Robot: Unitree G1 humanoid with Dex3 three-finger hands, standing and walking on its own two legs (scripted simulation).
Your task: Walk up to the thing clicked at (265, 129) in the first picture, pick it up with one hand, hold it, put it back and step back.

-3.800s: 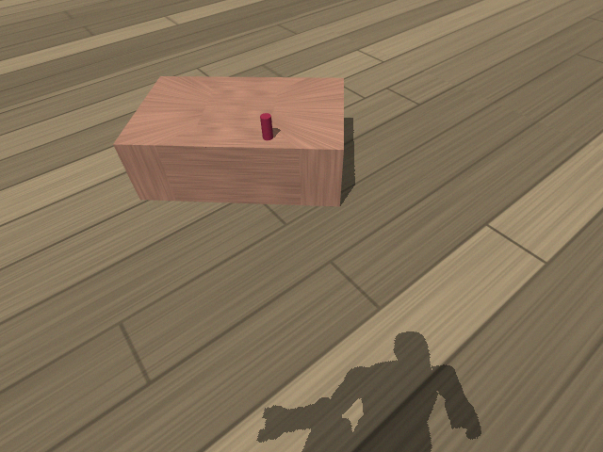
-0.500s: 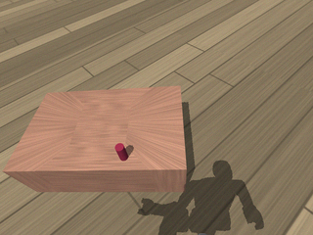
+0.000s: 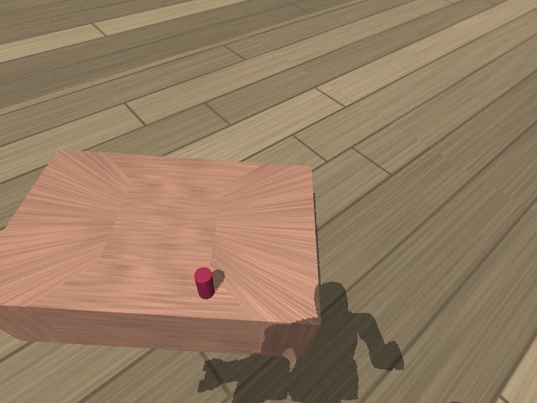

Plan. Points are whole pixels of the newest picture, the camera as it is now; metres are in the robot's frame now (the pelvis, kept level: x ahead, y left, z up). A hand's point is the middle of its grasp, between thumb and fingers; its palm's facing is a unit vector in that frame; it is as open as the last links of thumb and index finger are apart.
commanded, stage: walk up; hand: left
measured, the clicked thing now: (204, 283) +0.48 +0.18 -0.38
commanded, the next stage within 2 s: stand in 1.42 s
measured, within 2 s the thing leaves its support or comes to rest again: neither
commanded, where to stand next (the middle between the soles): +0.09 -0.02 m, yaw +0 degrees
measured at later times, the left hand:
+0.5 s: hand out of the picture +0.11 +0.24 -0.13, palm faces -0.04 -0.93 -0.38, open 7.4 cm
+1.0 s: hand out of the picture +0.14 +0.24 -0.14, palm faces -0.07 -0.94 -0.33, open 7.4 cm
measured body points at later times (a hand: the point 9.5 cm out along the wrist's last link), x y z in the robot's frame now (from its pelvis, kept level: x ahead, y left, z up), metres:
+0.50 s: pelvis +0.03 -0.02 +0.01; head +0.03 -0.03 +0.46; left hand +0.11 +0.29 -0.10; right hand +0.11 -0.32 -0.12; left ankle +0.08 +0.11 -0.72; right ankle +0.01 -0.14 -0.72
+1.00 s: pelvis +0.04 -0.01 +0.02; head +0.05 -0.01 +0.47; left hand +0.15 +0.28 -0.11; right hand +0.09 -0.32 -0.11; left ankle +0.08 +0.11 -0.72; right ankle +0.01 -0.14 -0.72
